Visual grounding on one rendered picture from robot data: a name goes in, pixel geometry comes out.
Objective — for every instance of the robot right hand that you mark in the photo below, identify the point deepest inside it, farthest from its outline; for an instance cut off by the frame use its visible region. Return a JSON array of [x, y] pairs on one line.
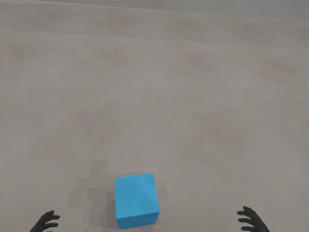
[[253, 219]]

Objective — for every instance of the robot left hand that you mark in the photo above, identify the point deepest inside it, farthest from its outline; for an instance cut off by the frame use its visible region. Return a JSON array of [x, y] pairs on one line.
[[42, 225]]

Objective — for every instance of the carton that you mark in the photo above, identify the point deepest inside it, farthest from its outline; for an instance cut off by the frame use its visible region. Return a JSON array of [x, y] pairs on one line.
[[136, 201]]

